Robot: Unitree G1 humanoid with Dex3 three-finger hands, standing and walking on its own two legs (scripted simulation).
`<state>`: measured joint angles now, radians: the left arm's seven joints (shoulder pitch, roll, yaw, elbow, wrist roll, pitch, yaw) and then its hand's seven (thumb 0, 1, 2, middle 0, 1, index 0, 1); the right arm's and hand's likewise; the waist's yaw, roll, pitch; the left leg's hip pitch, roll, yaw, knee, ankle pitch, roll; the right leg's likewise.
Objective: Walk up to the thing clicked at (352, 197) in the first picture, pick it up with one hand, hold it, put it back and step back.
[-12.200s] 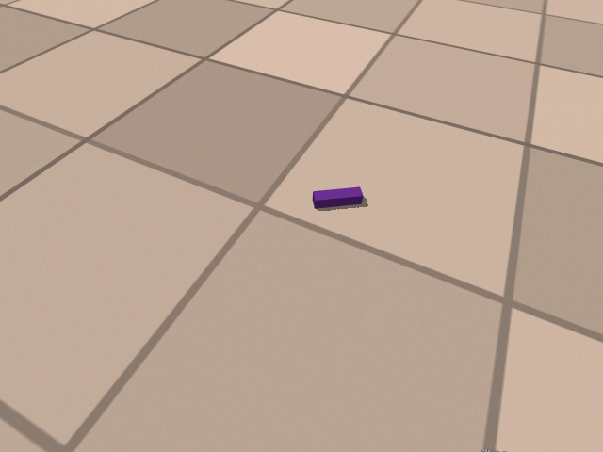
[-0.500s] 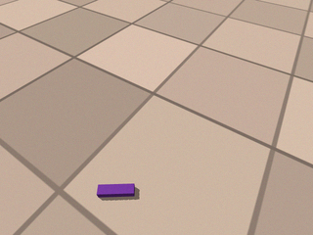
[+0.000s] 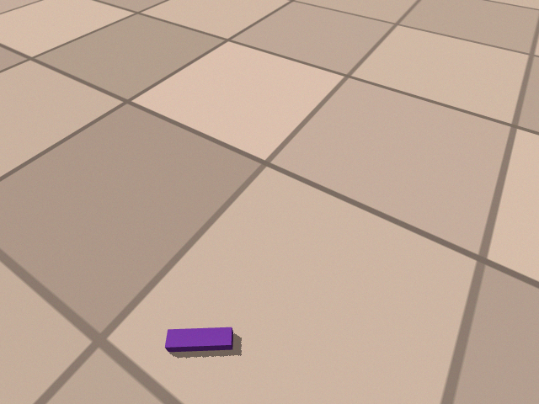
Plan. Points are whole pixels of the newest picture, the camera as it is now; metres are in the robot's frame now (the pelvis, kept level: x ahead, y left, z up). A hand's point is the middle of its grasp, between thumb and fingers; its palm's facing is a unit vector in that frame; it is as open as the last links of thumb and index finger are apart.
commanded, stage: walk up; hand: left
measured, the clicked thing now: (200, 339) +0.43 +0.25 -0.74
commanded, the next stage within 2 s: none
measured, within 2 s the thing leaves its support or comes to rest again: neither
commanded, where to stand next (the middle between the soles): +0.05 +0.01 m, yaw +0 degrees
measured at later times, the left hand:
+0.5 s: hand out of the picture +0.11 +0.28 -0.16, palm faces -0.06 -0.92 -0.39, open 7.4 cm
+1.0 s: hand out of the picture +0.11 +0.26 -0.15, palm faces +0.01 -0.94 -0.33, open 7.4 cm
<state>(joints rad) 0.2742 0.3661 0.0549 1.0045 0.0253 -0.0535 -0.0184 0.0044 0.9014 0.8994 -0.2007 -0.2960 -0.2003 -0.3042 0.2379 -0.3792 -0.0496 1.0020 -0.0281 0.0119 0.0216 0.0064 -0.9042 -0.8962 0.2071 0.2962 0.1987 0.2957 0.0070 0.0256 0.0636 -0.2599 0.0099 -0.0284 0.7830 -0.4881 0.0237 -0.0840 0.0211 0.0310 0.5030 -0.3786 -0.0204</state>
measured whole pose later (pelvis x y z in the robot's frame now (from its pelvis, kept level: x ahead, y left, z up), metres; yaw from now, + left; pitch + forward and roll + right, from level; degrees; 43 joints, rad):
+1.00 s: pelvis +0.02 +0.01 -0.01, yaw +0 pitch -3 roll +1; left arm 0.20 0.36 0.05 0.90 0.02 0.02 -0.02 0.00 0.90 0.90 -0.20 -0.30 -0.20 -0.30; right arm 0.22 -0.34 0.00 0.93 -0.02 -0.02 0.00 0.01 -0.90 -0.90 0.21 0.30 0.20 0.30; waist 0.01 -0.04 0.08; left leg -0.19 -0.01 -0.05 0.60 -0.36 -0.01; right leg -0.27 -0.02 -0.02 0.65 -0.39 -0.02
